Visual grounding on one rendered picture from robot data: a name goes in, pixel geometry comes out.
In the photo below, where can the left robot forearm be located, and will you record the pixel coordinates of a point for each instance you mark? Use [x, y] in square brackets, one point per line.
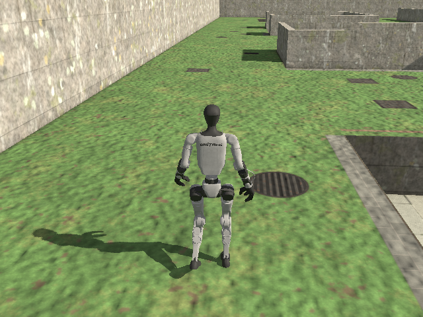
[180, 171]

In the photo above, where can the left robot thigh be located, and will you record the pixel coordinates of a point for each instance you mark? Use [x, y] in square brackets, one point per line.
[196, 196]

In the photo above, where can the right robot forearm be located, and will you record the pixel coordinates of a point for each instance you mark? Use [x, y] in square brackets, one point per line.
[245, 176]

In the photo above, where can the humanoid robot head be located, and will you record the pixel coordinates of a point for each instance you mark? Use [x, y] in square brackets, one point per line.
[211, 114]

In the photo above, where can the robot right upper arm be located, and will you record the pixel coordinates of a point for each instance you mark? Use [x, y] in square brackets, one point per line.
[236, 151]

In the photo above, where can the left robot hand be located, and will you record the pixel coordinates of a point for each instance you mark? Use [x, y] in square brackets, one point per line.
[179, 182]

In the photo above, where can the robot left upper arm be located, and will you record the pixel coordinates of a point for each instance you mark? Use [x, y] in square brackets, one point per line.
[187, 149]

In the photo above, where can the right robot hand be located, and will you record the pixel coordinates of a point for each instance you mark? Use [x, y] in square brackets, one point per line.
[249, 191]

